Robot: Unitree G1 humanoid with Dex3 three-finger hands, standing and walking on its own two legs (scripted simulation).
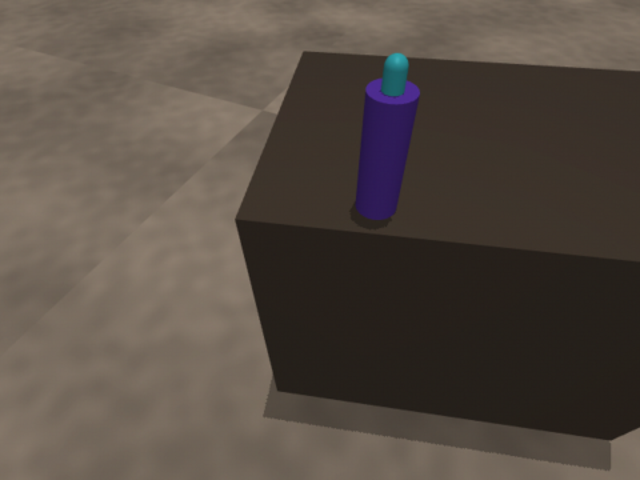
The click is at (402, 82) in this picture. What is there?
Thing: necked bottle
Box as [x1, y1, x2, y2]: [355, 53, 419, 219]
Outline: 400,53 391,54 384,63 383,76 379,79 370,82 366,87 355,205 357,210 362,215 372,219 386,218 395,211 419,95 418,88 414,84 406,80 408,63 406,58
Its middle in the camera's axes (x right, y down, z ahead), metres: +0.09 -0.14 +0.56
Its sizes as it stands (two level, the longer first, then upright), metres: 0.070 0.070 0.254
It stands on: a support 0.80 m high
